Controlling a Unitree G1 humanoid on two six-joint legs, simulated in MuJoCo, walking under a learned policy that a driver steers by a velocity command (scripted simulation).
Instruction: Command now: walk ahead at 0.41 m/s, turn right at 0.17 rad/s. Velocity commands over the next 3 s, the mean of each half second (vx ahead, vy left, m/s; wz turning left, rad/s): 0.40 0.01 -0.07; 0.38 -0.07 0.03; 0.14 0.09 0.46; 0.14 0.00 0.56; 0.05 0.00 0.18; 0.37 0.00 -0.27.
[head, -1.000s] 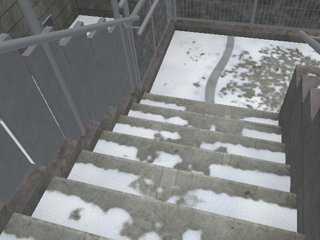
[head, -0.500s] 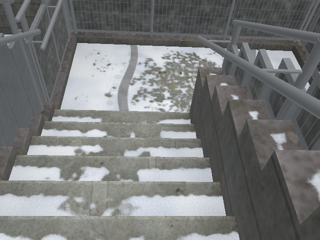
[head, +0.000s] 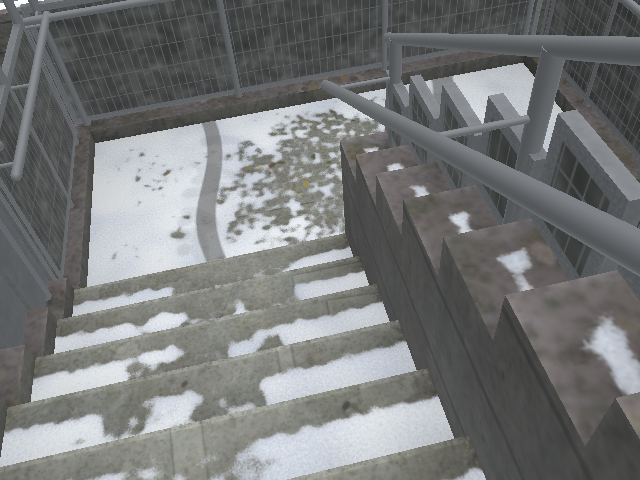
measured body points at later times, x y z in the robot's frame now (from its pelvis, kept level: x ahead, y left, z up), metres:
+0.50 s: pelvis +0.23 +0.05 -0.16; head +0.26 +0.06 +0.29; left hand +0.27 +0.30 -0.31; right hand +0.20 -0.19 -0.30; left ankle +0.20 +0.10 -0.89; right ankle +0.34 -0.09 -0.80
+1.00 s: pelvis +0.47 +0.00 -0.32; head +0.48 -0.01 +0.13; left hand +0.49 +0.25 -0.47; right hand +0.46 -0.23 -0.48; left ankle +0.42 +0.13 -0.87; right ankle +0.51 -0.07 -1.05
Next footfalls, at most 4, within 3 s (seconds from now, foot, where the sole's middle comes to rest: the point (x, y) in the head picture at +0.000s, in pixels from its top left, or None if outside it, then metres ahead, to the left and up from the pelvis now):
0.26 left None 0.24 0.10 -0.93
0.82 right None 0.55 -0.07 -1.08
1.46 left None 0.53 0.25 -1.08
1.96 right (306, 438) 0.81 0.18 -1.24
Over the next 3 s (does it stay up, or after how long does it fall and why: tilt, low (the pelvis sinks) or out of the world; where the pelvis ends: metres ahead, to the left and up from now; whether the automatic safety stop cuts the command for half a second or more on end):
stays up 0.64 0.37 -0.39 its command is cut before an obstacle after 0.5 s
